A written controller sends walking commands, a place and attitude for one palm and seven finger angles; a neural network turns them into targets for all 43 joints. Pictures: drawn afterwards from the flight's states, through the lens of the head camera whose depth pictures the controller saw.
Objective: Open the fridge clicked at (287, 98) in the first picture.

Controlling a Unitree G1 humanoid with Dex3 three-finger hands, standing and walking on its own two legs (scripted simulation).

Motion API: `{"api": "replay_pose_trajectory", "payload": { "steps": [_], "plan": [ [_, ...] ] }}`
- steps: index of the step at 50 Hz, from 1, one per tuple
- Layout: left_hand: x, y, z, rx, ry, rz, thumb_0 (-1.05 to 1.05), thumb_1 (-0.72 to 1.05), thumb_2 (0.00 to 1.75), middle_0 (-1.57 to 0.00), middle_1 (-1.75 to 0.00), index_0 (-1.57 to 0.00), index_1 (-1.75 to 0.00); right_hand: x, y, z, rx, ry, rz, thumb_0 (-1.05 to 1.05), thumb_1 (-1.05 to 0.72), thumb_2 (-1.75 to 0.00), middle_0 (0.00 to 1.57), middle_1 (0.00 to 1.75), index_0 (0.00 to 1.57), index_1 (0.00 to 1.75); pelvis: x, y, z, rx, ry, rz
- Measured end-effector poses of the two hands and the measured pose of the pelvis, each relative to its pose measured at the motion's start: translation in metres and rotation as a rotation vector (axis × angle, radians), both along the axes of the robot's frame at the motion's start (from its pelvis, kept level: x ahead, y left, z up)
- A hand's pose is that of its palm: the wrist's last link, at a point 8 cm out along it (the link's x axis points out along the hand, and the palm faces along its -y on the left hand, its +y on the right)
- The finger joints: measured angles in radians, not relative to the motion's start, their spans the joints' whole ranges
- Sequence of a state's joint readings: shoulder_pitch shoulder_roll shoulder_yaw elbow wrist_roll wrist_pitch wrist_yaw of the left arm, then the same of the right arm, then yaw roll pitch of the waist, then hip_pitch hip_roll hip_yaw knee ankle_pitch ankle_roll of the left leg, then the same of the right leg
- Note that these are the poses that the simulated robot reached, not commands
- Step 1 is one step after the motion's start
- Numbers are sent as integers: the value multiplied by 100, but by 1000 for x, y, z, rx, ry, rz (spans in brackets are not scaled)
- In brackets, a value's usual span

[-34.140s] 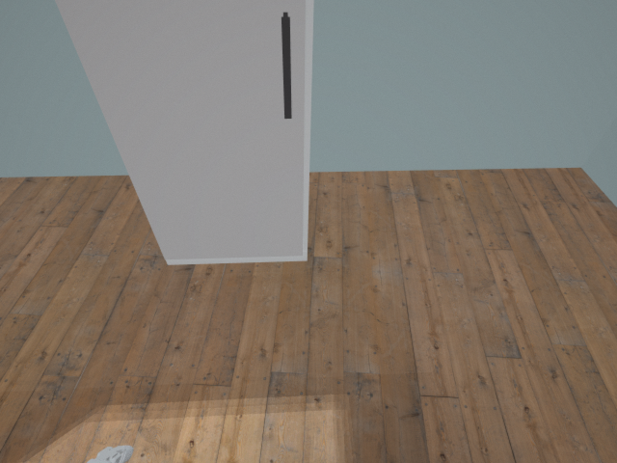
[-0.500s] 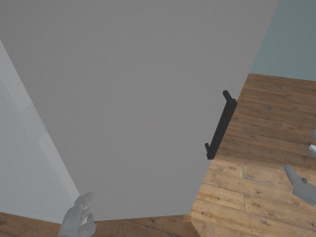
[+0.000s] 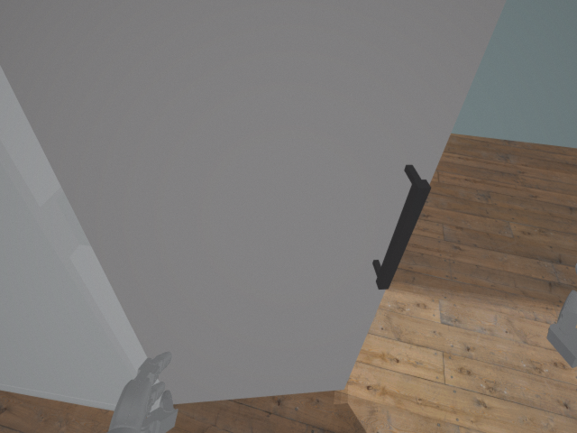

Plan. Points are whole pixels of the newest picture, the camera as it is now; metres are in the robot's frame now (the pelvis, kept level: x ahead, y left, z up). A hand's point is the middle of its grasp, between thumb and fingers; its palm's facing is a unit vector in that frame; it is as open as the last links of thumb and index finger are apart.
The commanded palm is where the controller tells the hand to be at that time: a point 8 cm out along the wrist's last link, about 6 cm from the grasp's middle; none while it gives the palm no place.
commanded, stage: step back with the hand held close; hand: right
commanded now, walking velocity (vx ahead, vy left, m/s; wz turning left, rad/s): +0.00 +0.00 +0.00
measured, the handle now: (395, 233) +0.40 -0.18 +0.08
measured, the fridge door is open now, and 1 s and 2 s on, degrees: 76 76 76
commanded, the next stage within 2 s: stop stepping back and stand still in 1.50 s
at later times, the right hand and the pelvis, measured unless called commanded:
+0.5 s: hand (575, 351) +0.16 -0.28 +0.15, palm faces +0.35 +0.79 -0.50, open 7.4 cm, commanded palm +0.10 -0.32 +0.17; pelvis -0.04 -0.03 +0.00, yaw +1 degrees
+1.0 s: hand out of the picture +0.08 -0.30 +0.18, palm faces +0.49 +0.74 -0.45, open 7.4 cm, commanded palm +0.00 -0.33 +0.17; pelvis -0.12 -0.03 -0.02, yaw -4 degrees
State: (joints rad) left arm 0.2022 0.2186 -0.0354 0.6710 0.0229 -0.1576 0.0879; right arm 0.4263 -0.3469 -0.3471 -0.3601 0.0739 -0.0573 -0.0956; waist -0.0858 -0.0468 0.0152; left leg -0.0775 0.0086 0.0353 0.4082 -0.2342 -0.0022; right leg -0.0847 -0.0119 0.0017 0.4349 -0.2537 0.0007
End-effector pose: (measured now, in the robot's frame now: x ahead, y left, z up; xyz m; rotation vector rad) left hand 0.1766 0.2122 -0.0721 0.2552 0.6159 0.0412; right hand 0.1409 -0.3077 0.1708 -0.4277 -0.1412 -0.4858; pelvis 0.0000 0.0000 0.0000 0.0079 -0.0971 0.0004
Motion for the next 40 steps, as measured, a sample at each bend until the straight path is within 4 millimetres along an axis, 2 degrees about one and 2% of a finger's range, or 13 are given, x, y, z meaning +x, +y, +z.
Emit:
{"api": "replay_pose_trajectory", "payload": {
  "steps": [6, 11, 18, 23, 30, 40],
  "plan": [
    [-4, 0, 1, 2, 6, 6, 1, 90, 90, -20, -30, -20, -30, 0, -4, 1, -2, -6, -3, 1, -89, -90, 21, 30, 21, 30, -3, -1, 1, 0, -6, 2],
    [-7, 1, 3, 18, 33, 6, 1, 90, 90, -20, -30, -20, -30, 8, -4, 10, -43, -61, 26, 1, -89, -90, 20, 30, 21, 30, -10, -5, 1, 14, 35, -4],
    [-24, 5, 5, 35, 76, 86, 1, 90, 90, -20, -30, -20, -30, 10, -1, -1, -92, 34, 135, 1, -89, -90, 20, 30, 21, 30, -22, -17, 0, 6, 90, 15],
    [-44, 4, 5, 53, 101, 121, 1, 90, 90, -20, -30, -20, -30, -6, -10, -1, -138, 50, 157, 1, -89, -90, 21, 30, 21, 30, -34, -23, -3, 2, 97, 17],
    [-66, -5, 2, 58, 77, 99, 1, 90, 90, -20, -30, -20, -30, -38, -23, 9, -182, -49, 110, 1, -89, -90, 21, 30, 21, 30, -58, -27, -9, 1, 78, 10],
    [-101, -7, -2, 71, 58, 63, 1, 90, 90, -20, -30, -20, -30, -76, -18, -3, -126, -137, 86, 1, -89, -90, 21, 30, 21, 30, -93, -25, -19, 21, 74, -5]
  ]
}}
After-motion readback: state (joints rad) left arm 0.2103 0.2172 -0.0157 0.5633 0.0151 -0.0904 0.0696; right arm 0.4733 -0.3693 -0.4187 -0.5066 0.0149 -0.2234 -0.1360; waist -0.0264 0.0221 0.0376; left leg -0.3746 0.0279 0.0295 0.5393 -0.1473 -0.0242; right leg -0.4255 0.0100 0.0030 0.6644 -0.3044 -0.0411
